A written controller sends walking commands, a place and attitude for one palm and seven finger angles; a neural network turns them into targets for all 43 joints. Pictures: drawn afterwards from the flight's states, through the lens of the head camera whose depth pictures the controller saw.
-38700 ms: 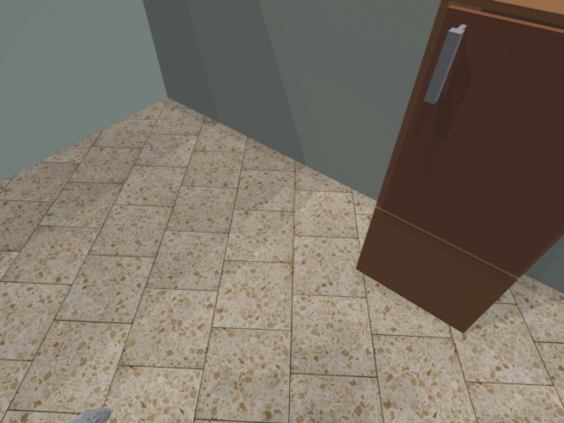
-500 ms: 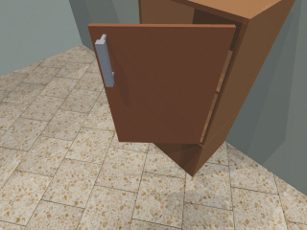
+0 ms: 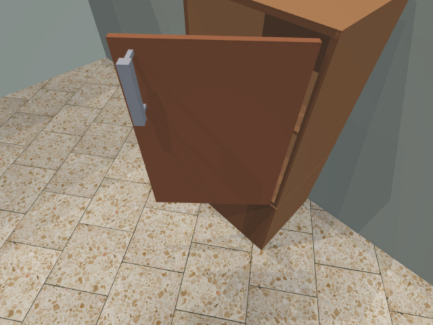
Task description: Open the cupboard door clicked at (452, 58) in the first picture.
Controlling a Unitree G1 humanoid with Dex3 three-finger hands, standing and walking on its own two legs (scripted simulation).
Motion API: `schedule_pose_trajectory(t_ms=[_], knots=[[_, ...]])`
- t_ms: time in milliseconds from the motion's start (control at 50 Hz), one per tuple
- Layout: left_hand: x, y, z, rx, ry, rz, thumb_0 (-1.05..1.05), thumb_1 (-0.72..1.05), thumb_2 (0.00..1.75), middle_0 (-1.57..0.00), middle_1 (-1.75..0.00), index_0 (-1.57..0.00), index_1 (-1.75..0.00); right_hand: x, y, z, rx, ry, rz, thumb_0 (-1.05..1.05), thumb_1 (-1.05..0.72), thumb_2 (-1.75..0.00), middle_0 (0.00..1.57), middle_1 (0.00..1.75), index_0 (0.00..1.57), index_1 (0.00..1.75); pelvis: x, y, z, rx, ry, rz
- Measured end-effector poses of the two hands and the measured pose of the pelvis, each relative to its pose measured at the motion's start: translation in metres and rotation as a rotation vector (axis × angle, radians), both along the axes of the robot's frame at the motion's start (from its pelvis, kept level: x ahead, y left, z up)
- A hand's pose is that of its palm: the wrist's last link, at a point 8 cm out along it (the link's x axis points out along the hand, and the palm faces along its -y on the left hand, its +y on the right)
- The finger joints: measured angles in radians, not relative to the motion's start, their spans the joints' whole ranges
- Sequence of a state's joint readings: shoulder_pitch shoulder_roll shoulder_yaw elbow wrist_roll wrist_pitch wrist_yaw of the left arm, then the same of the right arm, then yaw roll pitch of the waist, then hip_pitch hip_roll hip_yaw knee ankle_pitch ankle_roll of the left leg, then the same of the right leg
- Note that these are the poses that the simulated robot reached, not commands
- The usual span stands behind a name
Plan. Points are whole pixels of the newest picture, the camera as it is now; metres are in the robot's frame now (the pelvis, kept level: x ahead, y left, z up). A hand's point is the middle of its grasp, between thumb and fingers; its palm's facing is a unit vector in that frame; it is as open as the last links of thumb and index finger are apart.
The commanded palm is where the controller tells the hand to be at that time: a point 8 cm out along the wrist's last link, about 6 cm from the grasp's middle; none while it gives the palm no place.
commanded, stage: come to a stop and stand still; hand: left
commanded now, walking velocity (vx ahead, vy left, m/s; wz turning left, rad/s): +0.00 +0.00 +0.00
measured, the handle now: (135, 89) +0.53 +0.21 +0.15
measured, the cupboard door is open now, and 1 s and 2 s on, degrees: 44 44 44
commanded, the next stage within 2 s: look again from close up in 0.52 s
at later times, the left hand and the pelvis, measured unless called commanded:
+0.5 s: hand out of the picture +0.01 +0.16 -0.17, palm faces +0.02 -0.98 -0.22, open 7.3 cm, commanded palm none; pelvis +0.00 -0.02 +0.00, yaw +1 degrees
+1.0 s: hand out of the picture +0.01 +0.16 -0.17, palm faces +0.03 -0.98 -0.21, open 7.3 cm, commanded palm none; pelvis +0.00 -0.03 +0.00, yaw +1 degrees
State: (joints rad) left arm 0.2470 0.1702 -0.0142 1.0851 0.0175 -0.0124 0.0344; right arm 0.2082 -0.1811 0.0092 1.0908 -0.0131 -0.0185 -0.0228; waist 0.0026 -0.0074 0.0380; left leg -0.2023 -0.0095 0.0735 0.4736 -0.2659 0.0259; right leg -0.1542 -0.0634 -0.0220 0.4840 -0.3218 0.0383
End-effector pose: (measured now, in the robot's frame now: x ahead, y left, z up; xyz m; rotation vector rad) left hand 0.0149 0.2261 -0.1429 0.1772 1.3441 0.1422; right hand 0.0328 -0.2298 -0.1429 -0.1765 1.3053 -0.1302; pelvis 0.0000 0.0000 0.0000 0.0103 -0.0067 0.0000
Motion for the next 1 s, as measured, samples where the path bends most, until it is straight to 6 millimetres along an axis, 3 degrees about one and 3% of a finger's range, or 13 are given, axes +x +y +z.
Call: schedule_pose_trajectory(t_ms=[440,1000], knots=[[-0.006,-0.014,0.002,0.013,0.018,0.021,0.00,0.91,0.89,-0.20,-0.30,-0.20,-0.30,-0.004,-0.020,0.001,0.001,0.047,0.007,0.00,-0.90,-0.90,0.20,0.30,0.20,0.30,0.004,-0.023,0.002,-0.001,-0.002,0.011],[-0.014,-0.022,0.002,0.003,0.017,0.036,0.00,0.91,0.89,-0.20,-0.30,-0.20,-0.30,-0.004,-0.027,0.004,-0.005,0.039,0.014,0.00,-0.90,-0.90,0.20,0.30,0.20,0.30,0.000,-0.030,0.004,-0.001,-0.007,0.015]])
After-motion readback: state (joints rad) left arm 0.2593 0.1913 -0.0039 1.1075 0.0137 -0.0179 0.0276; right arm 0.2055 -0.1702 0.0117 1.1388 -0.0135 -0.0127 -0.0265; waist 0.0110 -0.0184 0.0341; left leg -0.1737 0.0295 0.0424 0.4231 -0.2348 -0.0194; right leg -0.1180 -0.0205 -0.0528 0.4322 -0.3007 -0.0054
